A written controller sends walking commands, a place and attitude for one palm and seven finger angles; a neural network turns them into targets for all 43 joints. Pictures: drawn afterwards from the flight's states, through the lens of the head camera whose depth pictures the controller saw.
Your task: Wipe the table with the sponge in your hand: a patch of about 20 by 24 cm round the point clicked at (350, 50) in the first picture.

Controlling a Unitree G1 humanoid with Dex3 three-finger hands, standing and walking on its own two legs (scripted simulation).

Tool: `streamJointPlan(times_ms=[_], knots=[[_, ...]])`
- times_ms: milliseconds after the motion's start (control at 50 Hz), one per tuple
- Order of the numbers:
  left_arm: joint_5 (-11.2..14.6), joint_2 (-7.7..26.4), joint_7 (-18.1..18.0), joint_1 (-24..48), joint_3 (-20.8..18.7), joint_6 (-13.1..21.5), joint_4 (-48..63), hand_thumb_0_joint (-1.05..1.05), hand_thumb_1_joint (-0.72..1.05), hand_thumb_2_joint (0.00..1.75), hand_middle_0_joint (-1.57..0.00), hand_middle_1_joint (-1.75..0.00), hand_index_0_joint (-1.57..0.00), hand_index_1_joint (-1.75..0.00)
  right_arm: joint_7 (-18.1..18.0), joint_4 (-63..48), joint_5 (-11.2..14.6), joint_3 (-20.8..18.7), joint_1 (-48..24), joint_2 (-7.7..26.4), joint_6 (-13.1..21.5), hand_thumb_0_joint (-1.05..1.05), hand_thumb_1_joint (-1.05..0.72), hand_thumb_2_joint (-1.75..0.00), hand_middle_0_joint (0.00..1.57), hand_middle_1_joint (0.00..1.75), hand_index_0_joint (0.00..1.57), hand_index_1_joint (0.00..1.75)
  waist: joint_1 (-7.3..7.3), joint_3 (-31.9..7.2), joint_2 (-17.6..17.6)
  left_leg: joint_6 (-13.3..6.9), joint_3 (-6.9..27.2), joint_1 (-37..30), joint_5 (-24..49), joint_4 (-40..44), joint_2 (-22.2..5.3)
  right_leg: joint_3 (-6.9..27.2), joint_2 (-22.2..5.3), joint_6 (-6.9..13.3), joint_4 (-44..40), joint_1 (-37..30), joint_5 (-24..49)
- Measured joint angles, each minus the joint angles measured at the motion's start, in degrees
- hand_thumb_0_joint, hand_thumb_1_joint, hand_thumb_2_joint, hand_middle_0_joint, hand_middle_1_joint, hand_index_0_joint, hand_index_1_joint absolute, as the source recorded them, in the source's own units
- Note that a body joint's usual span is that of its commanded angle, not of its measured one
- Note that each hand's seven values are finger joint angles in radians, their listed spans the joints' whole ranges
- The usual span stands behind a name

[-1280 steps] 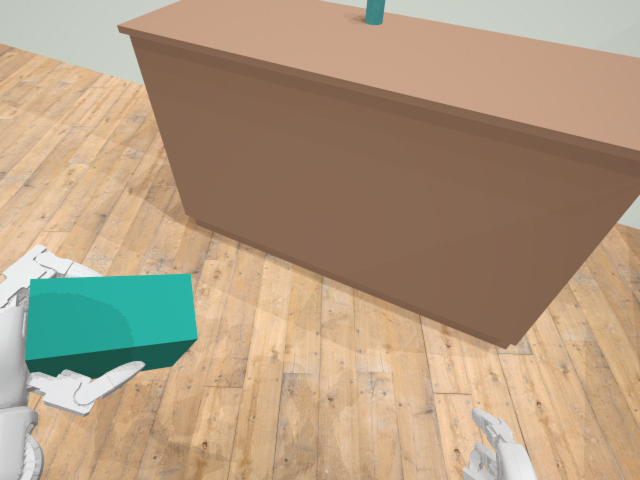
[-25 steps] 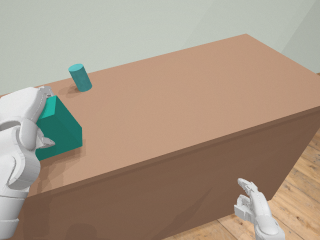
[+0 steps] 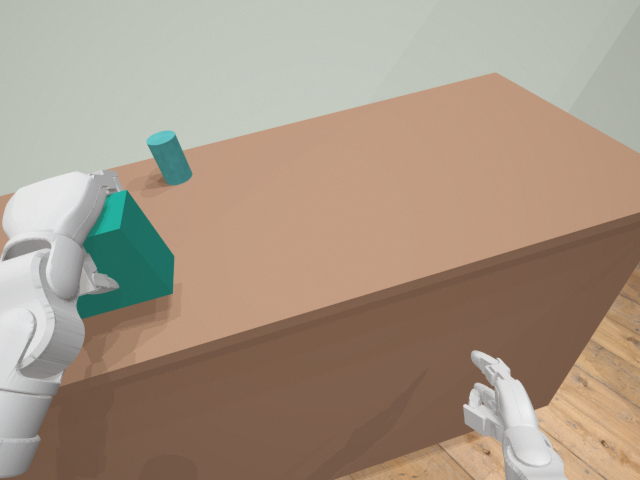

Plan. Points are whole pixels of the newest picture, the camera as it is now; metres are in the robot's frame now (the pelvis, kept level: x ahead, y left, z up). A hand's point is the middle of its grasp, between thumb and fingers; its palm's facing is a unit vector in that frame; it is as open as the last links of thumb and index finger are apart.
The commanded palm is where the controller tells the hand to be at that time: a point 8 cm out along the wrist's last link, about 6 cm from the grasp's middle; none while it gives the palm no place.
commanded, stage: move the sponge above the wiping area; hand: left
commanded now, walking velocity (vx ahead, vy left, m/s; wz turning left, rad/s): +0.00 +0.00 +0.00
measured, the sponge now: (112, 267) +0.28 +0.30 +0.16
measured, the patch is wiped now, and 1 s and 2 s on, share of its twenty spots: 0.00 0.00 0.10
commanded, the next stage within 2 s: lower the sponge onto the table in 0.24 s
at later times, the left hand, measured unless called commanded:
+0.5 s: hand (87, 241) +0.28 +0.31 +0.21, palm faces +0.12 +0.00 -0.99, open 10.4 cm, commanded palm +0.23 +0.31 +0.28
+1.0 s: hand (102, 244) +0.30 +0.31 +0.19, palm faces +0.10 -0.02 -0.99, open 10.4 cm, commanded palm +0.25 +0.31 +0.27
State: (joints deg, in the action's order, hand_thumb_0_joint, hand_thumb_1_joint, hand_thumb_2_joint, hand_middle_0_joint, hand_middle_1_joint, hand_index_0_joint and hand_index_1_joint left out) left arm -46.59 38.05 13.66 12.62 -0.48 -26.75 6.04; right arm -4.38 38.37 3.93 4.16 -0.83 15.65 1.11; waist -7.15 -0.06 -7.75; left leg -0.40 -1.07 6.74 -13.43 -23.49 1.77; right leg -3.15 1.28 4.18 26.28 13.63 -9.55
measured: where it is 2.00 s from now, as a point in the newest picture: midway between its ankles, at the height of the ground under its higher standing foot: outside the picture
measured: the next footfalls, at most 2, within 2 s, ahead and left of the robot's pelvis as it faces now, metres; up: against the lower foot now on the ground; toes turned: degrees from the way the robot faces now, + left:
none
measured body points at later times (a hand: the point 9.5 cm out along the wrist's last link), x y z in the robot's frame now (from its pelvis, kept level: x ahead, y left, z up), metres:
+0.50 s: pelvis -0.01 +0.00 +0.00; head -0.02 -0.06 +0.44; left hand +0.27 +0.30 +0.26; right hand +0.25 -0.20 -0.08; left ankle +0.00 +0.12 -0.74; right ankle +0.06 -0.07 -0.74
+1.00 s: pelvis +0.01 +0.01 +0.00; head +0.00 -0.05 +0.45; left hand +0.29 +0.31 +0.24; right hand +0.26 -0.19 -0.09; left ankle +0.00 +0.12 -0.74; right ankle +0.06 -0.07 -0.74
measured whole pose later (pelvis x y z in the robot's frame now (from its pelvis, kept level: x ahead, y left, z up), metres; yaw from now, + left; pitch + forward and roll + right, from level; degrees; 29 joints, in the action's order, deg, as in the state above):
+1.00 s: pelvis +0.01 +0.01 +0.00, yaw +0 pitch -3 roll +1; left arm -46.9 36.8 11.2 13.0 0.1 -23.0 2.9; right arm -4.8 39.3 3.6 3.2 1.5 16.2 2.2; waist -7.2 0.9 -7.1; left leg -0.7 -0.9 6.6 -13.9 -23.4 1.9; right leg -3.1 1.2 3.8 25.8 13.2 -9.8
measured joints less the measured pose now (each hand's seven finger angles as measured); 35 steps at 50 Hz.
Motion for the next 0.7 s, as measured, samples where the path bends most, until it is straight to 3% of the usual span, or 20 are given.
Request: streamJointPlan(times_ms=[260,500,700], knots=[[0.74,1.51,-1.07,0.07,-1.24,2.55,-1.77,-0.01,-0.52,1.03,-0.68,-1.34,-0.71,-1.34,-1.14,1.43,0.00,-1.24,1.90,1.51,0.97,0.02,-0.90,-0.89,0.20,0.30,0.20,0.30,-0.63,0.95,0.48,0.26,0.36,0.20,-0.31,-1.33,-0.26,-0.39,0.20,0.31,0.45,-0.30,0.03],[0.50,1.04,-0.93,1.80,-0.59,3.81,-4.03,-0.01,-0.52,1.03,-0.68,-1.33,-0.71,-1.34,-1.15,1.29,-0.19,-0.99,1.68,0.54,1.56,0.02,-0.90,-0.89,0.20,0.30,0.20,0.30,0.22,0.77,0.52,0.13,0.08,0.68,-0.33,-1.62,-0.09,-0.08,0.06,0.14,0.92,0.35,0.02],[-0.57,0.35,-0.94,4.69,0.69,2.01,-7.02,-0.01,-0.52,1.03,-0.68,-1.33,-0.71,-1.34,-1.08,1.41,0.08,-0.88,1.84,0.85,1.29,0.02,-0.90,-0.89,0.21,0.30,0.20,0.30,0.10,0.79,0.62,-0.08,0.42,0.93,-0.13,-1.20,0.19,-0.33,-0.23,-0.08,0.54,0.47,0.07]])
